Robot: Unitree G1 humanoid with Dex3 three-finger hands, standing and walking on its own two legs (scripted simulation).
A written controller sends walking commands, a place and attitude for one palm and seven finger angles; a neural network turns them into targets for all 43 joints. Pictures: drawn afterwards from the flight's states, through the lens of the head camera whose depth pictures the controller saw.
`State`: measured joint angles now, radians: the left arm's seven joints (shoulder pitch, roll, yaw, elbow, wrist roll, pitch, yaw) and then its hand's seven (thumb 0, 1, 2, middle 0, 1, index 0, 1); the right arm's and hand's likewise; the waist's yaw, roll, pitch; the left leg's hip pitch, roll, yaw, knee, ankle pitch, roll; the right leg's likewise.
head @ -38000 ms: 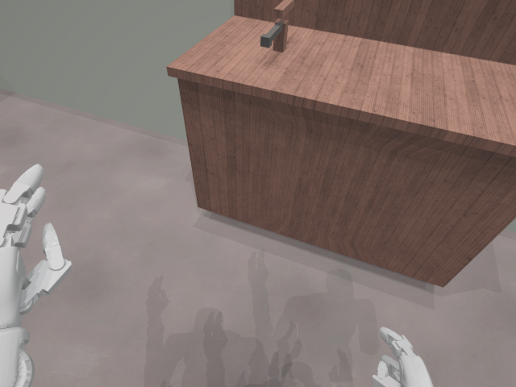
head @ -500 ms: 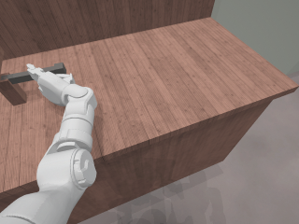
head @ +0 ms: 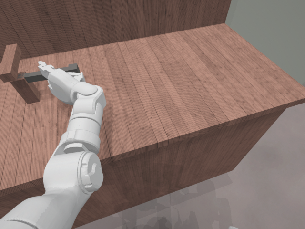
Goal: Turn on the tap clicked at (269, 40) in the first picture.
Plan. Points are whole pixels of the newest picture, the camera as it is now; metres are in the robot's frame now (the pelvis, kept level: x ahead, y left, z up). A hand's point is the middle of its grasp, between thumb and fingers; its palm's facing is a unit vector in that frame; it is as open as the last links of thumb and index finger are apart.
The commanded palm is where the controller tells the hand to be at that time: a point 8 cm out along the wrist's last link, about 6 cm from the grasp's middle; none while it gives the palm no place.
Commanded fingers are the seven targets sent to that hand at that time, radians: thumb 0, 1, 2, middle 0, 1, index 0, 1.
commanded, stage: lift the hand up off the lever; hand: left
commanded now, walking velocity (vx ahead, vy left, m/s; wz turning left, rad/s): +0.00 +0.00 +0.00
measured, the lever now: (74, 70) +0.54 +0.22 +0.13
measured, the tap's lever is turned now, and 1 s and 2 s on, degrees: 86 86 86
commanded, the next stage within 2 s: draw the hand back beside the body in 1.56 s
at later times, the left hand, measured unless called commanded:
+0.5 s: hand (78, 70) +0.48 +0.18 +0.17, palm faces +0.80 -0.58 -0.11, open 7.8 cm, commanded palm +0.43 +0.20 +0.18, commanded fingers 0.00 0.90 0.90 -0.15 -0.15 -0.15 -0.15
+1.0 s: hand (76, 65) +0.48 +0.18 +0.19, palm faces +0.79 -0.60 -0.09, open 7.8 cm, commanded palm +0.42 +0.21 +0.20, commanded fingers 0.00 0.90 0.90 -0.15 -0.15 -0.15 -0.15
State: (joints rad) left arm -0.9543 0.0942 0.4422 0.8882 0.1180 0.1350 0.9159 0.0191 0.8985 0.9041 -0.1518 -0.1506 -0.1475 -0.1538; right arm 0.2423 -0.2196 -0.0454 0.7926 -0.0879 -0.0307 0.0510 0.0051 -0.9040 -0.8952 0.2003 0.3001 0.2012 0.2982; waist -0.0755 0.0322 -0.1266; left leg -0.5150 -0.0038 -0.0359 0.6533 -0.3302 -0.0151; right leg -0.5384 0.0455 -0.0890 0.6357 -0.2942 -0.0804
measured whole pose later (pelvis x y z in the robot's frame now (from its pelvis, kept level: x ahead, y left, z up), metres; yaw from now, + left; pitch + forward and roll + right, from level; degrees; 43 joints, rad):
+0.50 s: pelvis +0.00 -0.01 +0.00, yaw +0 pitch +10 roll +1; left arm -0.97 0.14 0.45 0.88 0.10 0.20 0.89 0.02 0.90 0.90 -0.15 -0.15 -0.15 -0.15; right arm 0.27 -0.24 -0.05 0.81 -0.07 -0.05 0.03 0.01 -0.90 -0.90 0.20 0.30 0.20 0.30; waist -0.08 0.04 -0.12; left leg -0.47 0.00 -0.04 0.60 -0.30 -0.02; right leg -0.50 0.05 -0.09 0.59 -0.27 -0.09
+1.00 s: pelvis +0.00 +0.00 +0.01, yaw +0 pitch +8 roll +1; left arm -0.97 0.11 0.42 0.81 0.07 0.25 0.88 0.02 0.90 0.90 -0.15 -0.15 -0.15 -0.15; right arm 0.23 -0.23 -0.04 0.81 -0.06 -0.06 0.02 0.01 -0.90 -0.90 0.20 0.30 0.20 0.30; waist -0.05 0.04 -0.11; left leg -0.42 0.00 -0.03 0.56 -0.29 -0.02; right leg -0.45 0.05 -0.08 0.55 -0.26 -0.08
